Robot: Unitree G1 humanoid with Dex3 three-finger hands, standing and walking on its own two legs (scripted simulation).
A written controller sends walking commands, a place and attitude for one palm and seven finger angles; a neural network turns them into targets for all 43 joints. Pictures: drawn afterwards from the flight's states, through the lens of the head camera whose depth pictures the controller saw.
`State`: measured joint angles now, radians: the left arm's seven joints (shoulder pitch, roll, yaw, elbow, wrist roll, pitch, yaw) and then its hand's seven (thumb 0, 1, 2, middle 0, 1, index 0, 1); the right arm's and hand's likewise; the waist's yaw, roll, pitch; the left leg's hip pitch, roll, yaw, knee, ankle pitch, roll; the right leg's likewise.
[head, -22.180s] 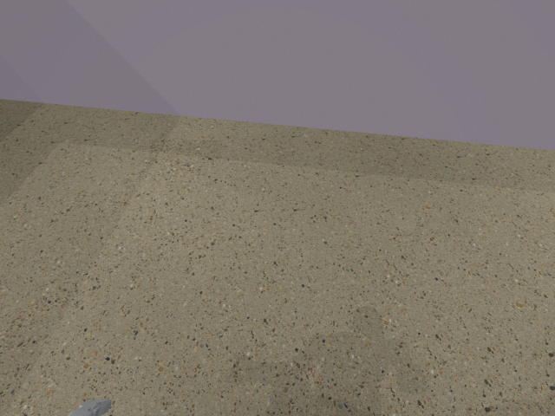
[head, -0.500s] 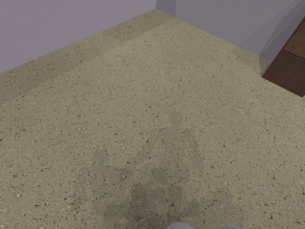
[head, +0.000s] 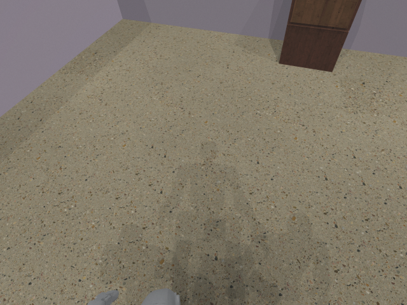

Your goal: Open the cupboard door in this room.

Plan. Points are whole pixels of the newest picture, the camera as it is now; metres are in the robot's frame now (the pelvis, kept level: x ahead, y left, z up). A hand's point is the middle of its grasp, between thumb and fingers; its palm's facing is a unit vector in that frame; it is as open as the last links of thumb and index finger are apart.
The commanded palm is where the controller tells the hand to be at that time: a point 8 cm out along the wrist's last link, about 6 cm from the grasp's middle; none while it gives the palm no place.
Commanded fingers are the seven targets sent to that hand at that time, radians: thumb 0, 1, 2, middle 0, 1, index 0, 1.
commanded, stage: turn or walk to find it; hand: left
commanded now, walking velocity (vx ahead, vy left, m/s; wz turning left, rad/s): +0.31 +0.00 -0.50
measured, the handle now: out of the picture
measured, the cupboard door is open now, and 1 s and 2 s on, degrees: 0 0 0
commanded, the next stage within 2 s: none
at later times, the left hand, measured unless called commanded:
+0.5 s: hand (104, 298) +0.16 +0.25 -0.17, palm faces -0.17 -0.97 -0.18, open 7.4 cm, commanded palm none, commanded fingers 0.00 0.90 0.90 -0.20 -0.30 -0.20 -0.30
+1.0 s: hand (198, 179) +0.48 +0.05 -0.17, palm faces -0.43 -0.89 -0.16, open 7.3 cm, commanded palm none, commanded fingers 0.00 0.90 0.90 -0.20 -0.30 -0.20 -0.30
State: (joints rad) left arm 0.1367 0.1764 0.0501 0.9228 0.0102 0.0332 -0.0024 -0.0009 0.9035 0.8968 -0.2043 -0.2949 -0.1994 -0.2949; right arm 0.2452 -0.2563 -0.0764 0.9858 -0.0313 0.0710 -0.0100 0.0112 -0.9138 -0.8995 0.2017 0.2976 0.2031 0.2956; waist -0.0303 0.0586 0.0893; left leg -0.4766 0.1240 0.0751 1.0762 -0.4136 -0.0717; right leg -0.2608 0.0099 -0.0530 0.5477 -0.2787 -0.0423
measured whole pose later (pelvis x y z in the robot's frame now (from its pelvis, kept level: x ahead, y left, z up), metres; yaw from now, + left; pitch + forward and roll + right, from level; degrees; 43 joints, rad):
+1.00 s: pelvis +0.30 -0.06 -0.01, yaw -25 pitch -1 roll +0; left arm 0.11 0.17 0.04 1.00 0.00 -0.06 0.00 -0.01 0.91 0.90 -0.20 -0.29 -0.20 -0.29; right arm 0.39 -0.13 -0.04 1.12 -0.02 -0.02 -0.01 0.01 -0.91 -0.90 0.20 0.30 0.20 0.30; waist -0.05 -0.01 0.11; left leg -0.39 0.14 0.05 1.30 -0.37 -0.02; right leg -0.32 0.05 -0.14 0.58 -0.25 -0.10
